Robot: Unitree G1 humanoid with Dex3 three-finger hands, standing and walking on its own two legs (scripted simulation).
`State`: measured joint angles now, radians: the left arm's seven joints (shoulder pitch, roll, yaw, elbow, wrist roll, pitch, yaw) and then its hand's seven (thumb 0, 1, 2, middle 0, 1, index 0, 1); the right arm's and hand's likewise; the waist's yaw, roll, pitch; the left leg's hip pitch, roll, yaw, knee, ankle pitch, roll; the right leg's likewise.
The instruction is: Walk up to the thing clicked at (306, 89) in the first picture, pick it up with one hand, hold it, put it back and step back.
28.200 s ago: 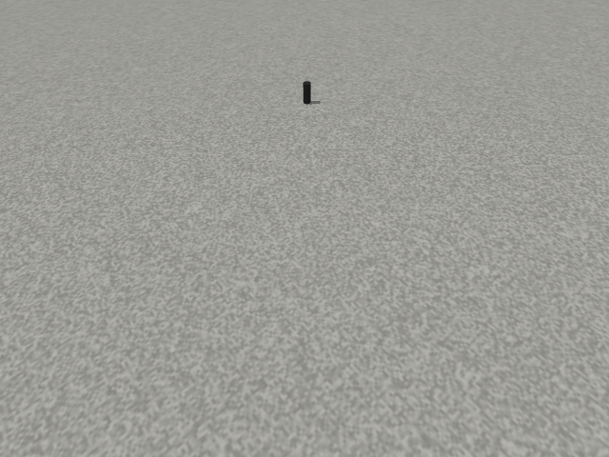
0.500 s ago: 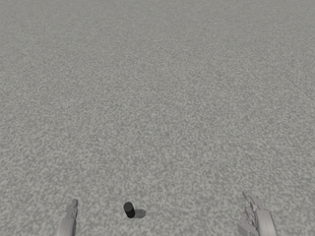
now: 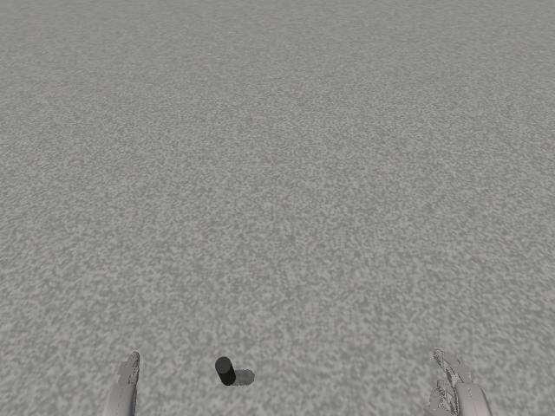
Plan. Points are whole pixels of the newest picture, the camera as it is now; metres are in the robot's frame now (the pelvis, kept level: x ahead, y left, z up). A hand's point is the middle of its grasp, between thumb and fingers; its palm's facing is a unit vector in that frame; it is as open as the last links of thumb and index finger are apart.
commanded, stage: home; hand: left
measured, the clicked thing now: (225, 371) +0.39 +0.19 -0.66
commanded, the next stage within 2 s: stand in 0.94 s
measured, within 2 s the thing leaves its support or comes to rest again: neither
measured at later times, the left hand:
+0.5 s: hand out of the picture +0.16 +0.18 -0.06, palm faces +0.09 -0.95 -0.29, open 17.6 cm
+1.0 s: hand (158, 411) +0.17 +0.19 -0.06, palm faces +0.10 -0.95 -0.28, open 17.5 cm
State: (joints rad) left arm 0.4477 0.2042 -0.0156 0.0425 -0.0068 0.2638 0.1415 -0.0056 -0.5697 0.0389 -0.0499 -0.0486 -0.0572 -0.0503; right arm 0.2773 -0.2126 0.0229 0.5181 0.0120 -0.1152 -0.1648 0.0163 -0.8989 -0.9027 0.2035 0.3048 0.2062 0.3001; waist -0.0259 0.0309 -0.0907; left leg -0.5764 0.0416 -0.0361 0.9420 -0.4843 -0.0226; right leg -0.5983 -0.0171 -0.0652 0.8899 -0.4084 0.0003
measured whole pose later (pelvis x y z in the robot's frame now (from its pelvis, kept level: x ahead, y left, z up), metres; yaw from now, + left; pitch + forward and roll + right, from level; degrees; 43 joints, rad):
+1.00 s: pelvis +0.01 +0.01 +0.00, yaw +0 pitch +7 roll -2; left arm 0.45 0.20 -0.01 0.03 0.00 0.26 0.14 -0.01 -0.55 0.05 -0.05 -0.05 -0.06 -0.05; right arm 0.27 -0.20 0.02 0.53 0.01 -0.14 -0.17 0.02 -0.90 -0.90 0.20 0.30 0.21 0.30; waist -0.02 0.03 -0.09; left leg -0.57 0.04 -0.03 0.94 -0.50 -0.01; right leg -0.59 -0.02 -0.06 0.88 -0.41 0.01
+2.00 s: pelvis +0.00 +0.02 +0.05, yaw +1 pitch -3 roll +0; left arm 0.19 0.32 0.00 1.07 0.03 0.00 0.02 0.01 0.90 0.90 -0.20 -0.30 -0.21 -0.30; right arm 0.18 -0.30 -0.02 1.06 -0.03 0.00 -0.01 0.01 -0.90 -0.90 0.20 0.30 0.21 0.30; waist 0.02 0.00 0.06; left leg -0.14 -0.02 -0.01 0.46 -0.26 0.01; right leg -0.18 -0.06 -0.05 0.46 -0.22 0.03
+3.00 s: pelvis +0.01 -0.01 +0.06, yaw +1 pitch -3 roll +0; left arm 0.08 0.32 0.01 1.17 0.02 -0.01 0.00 0.01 0.90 0.90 -0.20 -0.30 -0.21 -0.30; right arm 0.12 -0.34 -0.01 1.14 -0.02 0.00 0.00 0.01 -0.90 -0.90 0.20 0.30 0.21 0.30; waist 0.01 0.02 0.05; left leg -0.07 0.03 -0.02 0.31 -0.19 -0.03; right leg -0.12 -0.02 -0.06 0.33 -0.16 0.00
